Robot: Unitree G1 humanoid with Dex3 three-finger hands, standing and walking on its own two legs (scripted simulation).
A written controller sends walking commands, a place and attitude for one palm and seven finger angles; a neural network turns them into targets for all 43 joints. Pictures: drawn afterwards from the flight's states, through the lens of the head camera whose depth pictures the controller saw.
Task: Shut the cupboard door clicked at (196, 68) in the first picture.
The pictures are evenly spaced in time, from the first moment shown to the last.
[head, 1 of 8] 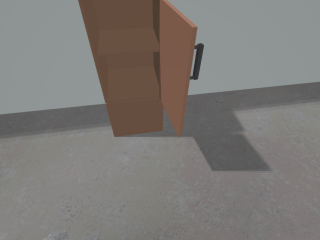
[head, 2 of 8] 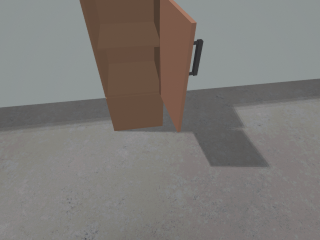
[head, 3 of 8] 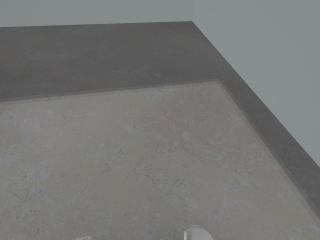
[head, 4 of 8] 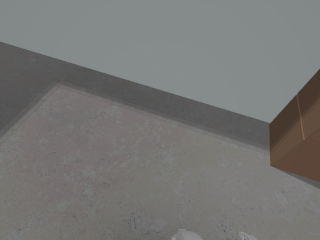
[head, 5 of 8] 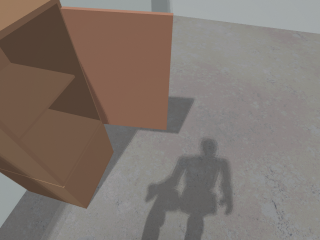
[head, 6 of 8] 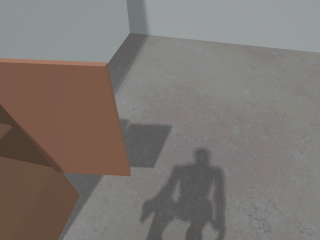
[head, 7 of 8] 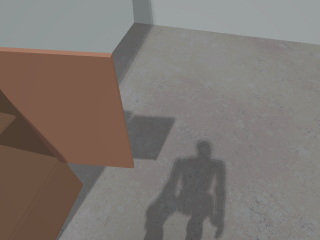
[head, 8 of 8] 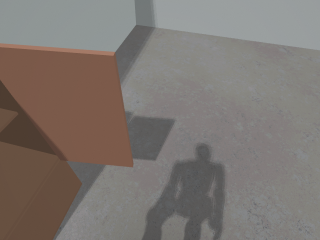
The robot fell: no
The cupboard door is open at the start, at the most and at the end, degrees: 99 99 99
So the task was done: no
